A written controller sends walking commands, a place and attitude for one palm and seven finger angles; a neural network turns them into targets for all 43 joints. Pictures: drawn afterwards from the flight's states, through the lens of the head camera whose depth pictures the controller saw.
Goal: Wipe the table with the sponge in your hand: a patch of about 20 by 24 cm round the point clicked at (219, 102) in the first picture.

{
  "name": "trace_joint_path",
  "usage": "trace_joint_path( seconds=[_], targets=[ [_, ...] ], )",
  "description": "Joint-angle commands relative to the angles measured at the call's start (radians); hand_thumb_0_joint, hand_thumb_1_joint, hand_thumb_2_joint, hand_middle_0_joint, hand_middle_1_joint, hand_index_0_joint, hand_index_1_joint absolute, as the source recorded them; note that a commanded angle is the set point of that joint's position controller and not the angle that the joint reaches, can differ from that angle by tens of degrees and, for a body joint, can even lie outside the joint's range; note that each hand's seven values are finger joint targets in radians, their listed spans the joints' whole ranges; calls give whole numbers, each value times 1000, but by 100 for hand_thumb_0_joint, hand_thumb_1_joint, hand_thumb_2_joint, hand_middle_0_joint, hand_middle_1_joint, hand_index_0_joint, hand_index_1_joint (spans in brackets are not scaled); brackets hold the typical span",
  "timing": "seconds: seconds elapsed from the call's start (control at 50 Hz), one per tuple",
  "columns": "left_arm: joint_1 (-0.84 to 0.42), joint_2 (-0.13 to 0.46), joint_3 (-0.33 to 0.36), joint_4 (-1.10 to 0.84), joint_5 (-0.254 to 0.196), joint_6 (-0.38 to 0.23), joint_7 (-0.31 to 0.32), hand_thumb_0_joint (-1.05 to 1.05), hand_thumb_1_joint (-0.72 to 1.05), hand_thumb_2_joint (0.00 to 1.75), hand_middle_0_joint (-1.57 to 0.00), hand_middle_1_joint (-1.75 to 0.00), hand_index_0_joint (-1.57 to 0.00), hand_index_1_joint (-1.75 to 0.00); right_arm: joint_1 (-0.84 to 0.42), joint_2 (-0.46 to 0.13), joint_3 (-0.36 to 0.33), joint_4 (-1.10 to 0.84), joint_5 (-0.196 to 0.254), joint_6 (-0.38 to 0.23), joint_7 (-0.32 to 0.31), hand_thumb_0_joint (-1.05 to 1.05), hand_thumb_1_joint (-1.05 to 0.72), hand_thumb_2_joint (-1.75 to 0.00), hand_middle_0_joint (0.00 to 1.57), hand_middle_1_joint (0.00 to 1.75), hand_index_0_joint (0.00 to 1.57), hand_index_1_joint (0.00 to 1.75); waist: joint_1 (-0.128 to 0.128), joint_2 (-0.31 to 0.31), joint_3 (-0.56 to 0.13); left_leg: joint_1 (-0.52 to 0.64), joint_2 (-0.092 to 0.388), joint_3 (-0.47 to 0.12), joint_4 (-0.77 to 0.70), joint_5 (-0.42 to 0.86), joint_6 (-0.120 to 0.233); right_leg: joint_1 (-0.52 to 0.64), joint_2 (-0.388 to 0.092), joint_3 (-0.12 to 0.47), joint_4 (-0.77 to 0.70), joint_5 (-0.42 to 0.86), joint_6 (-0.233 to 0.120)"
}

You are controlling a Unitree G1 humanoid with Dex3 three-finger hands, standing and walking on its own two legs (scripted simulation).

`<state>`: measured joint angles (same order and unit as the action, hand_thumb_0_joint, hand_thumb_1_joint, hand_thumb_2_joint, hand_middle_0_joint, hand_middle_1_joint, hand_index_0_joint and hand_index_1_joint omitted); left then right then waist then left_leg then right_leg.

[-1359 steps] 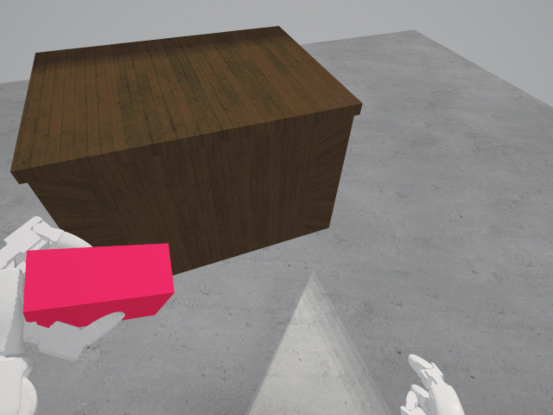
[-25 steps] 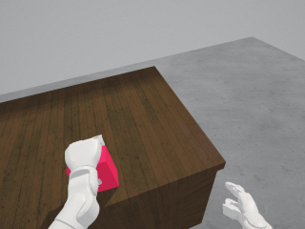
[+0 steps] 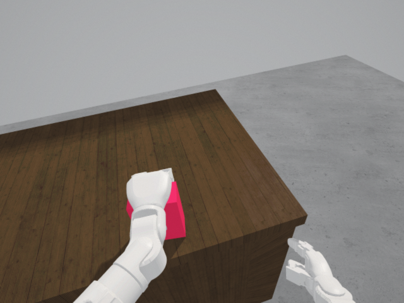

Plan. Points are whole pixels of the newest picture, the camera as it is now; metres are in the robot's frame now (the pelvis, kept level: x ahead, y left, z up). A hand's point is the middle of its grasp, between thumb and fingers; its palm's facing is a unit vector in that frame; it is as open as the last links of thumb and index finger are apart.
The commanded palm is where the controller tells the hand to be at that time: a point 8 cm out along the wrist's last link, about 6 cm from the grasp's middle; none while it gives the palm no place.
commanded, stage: slide across to the third lane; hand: left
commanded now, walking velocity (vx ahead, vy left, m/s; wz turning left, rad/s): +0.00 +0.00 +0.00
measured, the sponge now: (160, 219) +0.30 +0.16 +0.00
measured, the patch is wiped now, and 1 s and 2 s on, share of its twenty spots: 0.90 0.95 1.00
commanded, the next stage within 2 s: wipe forward along the third lane in 0.22 s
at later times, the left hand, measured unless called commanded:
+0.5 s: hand (162, 202) +0.31 +0.14 +0.05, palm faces +0.00 -0.07 -1.00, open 10.1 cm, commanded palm +0.28 +0.13 +0.09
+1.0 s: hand (164, 186) +0.35 +0.15 +0.05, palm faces -0.04 -0.04 -1.00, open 10.1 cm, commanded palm +0.33 +0.16 +0.08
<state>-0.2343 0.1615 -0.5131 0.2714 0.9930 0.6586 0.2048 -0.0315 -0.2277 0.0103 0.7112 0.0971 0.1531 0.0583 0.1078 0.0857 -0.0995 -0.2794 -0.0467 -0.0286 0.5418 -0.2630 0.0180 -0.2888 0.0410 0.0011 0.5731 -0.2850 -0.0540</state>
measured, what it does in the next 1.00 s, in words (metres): stands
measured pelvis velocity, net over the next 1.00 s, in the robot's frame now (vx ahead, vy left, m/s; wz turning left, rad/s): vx -0.02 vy -0.03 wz -0.02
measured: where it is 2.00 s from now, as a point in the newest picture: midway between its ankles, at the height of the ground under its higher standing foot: outside the picture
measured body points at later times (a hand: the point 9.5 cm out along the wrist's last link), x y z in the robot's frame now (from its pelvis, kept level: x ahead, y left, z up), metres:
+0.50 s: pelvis +0.00 -0.02 +0.00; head -0.04 -0.06 +0.45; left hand +0.31 +0.14 +0.10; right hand +0.23 -0.23 -0.09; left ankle +0.01 +0.11 -0.73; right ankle +0.01 -0.09 -0.73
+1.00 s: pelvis -0.02 -0.03 +0.00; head -0.04 -0.07 +0.45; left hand +0.35 +0.15 +0.11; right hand +0.17 -0.26 -0.11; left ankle +0.01 +0.11 -0.73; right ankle +0.01 -0.09 -0.73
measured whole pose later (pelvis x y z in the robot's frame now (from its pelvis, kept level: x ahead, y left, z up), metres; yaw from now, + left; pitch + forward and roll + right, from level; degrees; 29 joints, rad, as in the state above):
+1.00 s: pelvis -0.02 -0.03 +0.00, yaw -1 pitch +4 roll +1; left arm -0.52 0.17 -0.31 0.71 0.96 0.54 0.23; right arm 0.06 -0.24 0.02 0.74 0.09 0.16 -0.06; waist 0.04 0.07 -0.13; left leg -0.37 0.00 -0.03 0.53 -0.23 0.00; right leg -0.39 0.08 0.00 0.56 -0.23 -0.09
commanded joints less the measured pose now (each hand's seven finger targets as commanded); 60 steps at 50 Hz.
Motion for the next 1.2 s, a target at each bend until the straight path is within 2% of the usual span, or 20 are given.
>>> trace_joint_path(
  seconds=[0.0, 0.04, 0.1, 0.14, 0.24, 0.3, 0.34, 0.4, 0.46, 0.5, 0.58, 0.6, 0.64, 0.7, 0.76, 0.8, 0.84, 0.9, 0.94, 1.18],
  targets=[
    [-239, -28, 51, -129, -44, -40, 5, 0, 10, 130, -120, -160, -120, -160, -259, -91, -26, -184, 3, -40, 6, 0, -90, -90, 20, 30, 20, 30, -20, -197, -153, 45, 24, -38, -69, 115, 24, 42, -3, 51, -103, 141, -25],
    [-295, -80, -7, -105, -38, -32, 4, 0, 10, 130, -120, -160, -120, -160, -262, -84, -22, -183, 8, -37, 5, 0, -90, -90, 20, 30, 20, 30, -38, -187, -117, 43, 26, -28, -72, 86, 24, 11, -8, 38, -109, 101, -20],
    [-272, -14, 69, -99, -46, -33, 11, 0, 10, 130, -120, -160, -120, -160, -260, -90, -25, -184, 3, -37, 1, 0, -90, -90, 20, 30, 20, 30, -18, -169, -151, 38, 17, -28, -71, 92, 25, 45, -6, 64, -118, 121, -24],
    [-263, -62, 15, -94, -45, -33, 6, 0, 10, 130, -120, -160, -120, -160, -258, -85, -23, -188, 6, -33, 1, 0, -90, -90, 20, 30, 20, 30, -30, -182, -144, 39, 19, -21, -67, 95, 24, 43, -12, 54, -117, 120, -20],
    [-282, -57, 15, -89, -48, -39, 3, 0, 10, 130, -120, -160, -120, -160, -252, -87, -25, -189, 7, -33, -3, 0, -90, -90, 20, 30, 20, 30, -38, -182, -141, 40, 13, -13, -62, 88, 28, 46, -16, 71, -133, 122, -17],
    [-238, 14, 92, -99, -58, -39, 4, 0, 10, 130, -120, -160, -120, -160, -256, -95, -26, -192, 3, -31, -10, 0, -90, -90, 20, 30, 20, 30, -23, -191, -150, 30, 9, -16, -67, 87, 27, 76, -17, 104, -151, 128, -17],
    [-276, -6, 64, -75, -48, -41, 4, 0, 10, 130, -120, -160, -120, -160, -245, -94, -25, -182, 5, -29, -19, 0, -90, -90, 20, 30, 20, 30, -42, -197, -131, 28, 10, -6, -64, 83, 28, 61, -21, 102, -154, 133, -13],
    [-296, 32, 103, -32, -38, -41, 1, 0, 10, 130, -120, -160, -120, -160, -239, -102, -25, -171, 3, -29, -30, 0, -90, -90, 20, 30, 20, 30, -42, -199, -106, 23, 9, -12, -72, 63, 26, 38, -18, 119, -175, 102, -16],
    [-318, 10, 87, 18, -32, -52, 0, 0, 10, 130, -120, -160, -120, -160, -221, -101, -24, -166, 2, -33, -42, 0, -90, -90, 20, 30, 20, 30, -48, -200, -113, 17, 5, 0, -70, 57, 26, 37, -22, 110, -170, 104, -12],
    [-321, 61, 144, 30, -24, -65, 3, 0, 10, 130, -120, -160, -120, -160, -214, -108, -28, -163, -1, -32, -50, 0, -90, -90, 20, 30, 20, 30, -41, -192, -127, 13, 3, -6, -69, 60, 24, 41, -19, 129, -172, 116, -17],
    [-373, 30, 117, 106, -13, -80, 4, 0, 10, 130, -120, -160, -120, -160, -190, -107, -27, -154, -1, -34, -65, 0, -90, -90, 20, 30, 20, 30, -59, -214, -110, -6, 2, 4, -65, 41, 24, 17, -25, 126, -177, 100, -11],
    [-366, 74, 170, 114, -11, -86, 8, 0, 10, 130, -120, -160, -120, -160, -188, -111, -30, -152, -2, -36, -68, 0, -90, -90, 20, 30, 20, 30, -48, -215, -121, -8, 3, -4, -68, 41, 23, 18, -20, 135, -179, 92, -15],
    [-406, 31, 127, 152, -13, -92, 11, 0, 10, 130, -120, -160, -120, -160, -176, -107, -26, -151, 1, -36, -74, 0, -90, -90, 20, 30, 20, 30, -65, -228, -113, -23, 4, 4, -65, 30, 22, 8, -26, 120, -172, 93, -8],
    [-428, 100, 210, 219, -15, -95, 23, 0, 10, 130, -120, -160, -120, -160, -163, -114, -26, -141, -1, -36, -88, 0, -90, -90, 20, 30, 20, 30, -56, -219, -114, -47, 3, 1, -67, 6, 18, -5, -23, 134, -181, 52, -10],
    [-475, 74, 180, 289, -11, -97, 29, 0, 10, 130, -120, -160, -120, -160, -147, -113, -22, -140, -1, -37, -102, 0, -90, -90, 20, 30, 20, 30, -72, -225, -94, -70, 2, 12, -64, -27, 17, -34, -31, 128, -193, -23, 0],
    [-485, 161, 266, 311, -6, -105, 38, 0, 10, 130, -120, -160, -120, -160, -137, -118, -26, -135, -4, -38, -109, 0, -90, -90, 20, 30, 20, 30, -56, -206, -129, -78, 2, 4, -62, -19, 15, -19, -28, 151, -191, -13, -7],
    [-517, 103, 209, 321, -11, -109, 39, 0, 10, 130, -120, -160, -120, -160, -129, -109, -22, -147, -1, -37, -114, 0, -90, -90, 20, 30, 20, 30, -75, -212, -135, -87, 2, 14, -58, -23, 17, -16, -35, 132, -187, -12, 3],
    [-547, 205, 300, 378, -16, -111, 49, 0, 10, 130, -120, -160, -120, -160, -114, -120, -20, -138, -4, -39, -126, 0, -90, -90, 20, 30, 20, 30, -66, -216, -138, -113, 4, 6, -61, -39, 15, -19, -35, 151, -198, -65, 5],
    [-582, 180, 267, 411, -12, -118, 52, 0, 10, 130, -120, -160, -120, -160, -92, -117, -20, -135, -3, -40, -131, 0, -90, -90, 20, 30, 20, 30, -89, -216, -134, -127, 6, 16, -54, -49, 16, -23, -43, 147, -197, -77, 15],
    [-664, 271, 332, 537, -16, -180, 65, 0, 10, 130, -120, -160, -120, -160, -10, -134, -26, -121, -7, -63, -136, 0, -90, -90, 20, 30, 20, 30, -106, -223, -172, -191, 16, 17, -36, -43, 22, 5, -53, 167, -190, -26, 24]
  ],
)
